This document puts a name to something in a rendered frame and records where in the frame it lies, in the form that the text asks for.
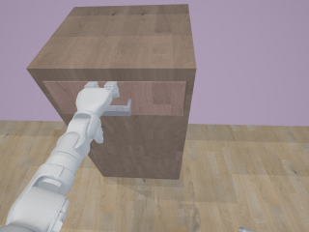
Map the drawer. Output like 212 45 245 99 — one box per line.
43 80 186 115

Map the cabinet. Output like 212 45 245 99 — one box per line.
26 4 197 180

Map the robot left hand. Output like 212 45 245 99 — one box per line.
75 81 120 144

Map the handle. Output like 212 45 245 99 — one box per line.
102 99 132 116

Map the robot left forearm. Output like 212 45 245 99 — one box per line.
6 110 100 225

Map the robot left upper arm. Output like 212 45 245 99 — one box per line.
0 186 70 232

